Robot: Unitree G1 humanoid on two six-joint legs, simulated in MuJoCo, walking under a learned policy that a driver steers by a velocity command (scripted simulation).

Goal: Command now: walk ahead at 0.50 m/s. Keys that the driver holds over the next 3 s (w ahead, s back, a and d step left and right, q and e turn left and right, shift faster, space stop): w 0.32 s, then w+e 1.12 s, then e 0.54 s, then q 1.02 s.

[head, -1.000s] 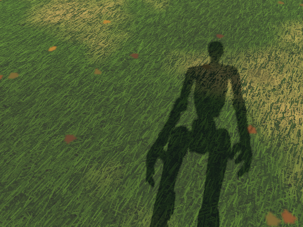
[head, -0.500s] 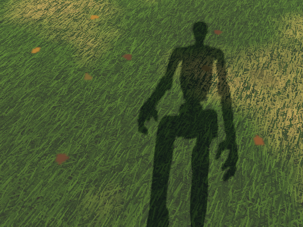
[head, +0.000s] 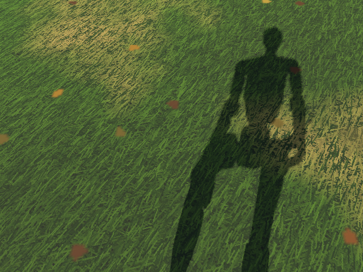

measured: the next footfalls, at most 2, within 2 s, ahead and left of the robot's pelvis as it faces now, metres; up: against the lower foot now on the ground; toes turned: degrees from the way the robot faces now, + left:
left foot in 0.20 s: +0.29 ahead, +0.11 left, +0.00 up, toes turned +4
right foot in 0.76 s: +0.56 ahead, -0.07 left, +0.00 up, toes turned -16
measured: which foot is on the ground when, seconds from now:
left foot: up 0.00-0.18, down 0.20-0.78, up 0.80-1.00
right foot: down 0.00-0.20, up 0.22-0.74, down 0.76-1.00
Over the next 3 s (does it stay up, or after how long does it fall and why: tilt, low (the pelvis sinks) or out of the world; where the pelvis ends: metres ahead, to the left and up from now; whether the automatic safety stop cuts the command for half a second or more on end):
stays up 0.91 -0.20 0.00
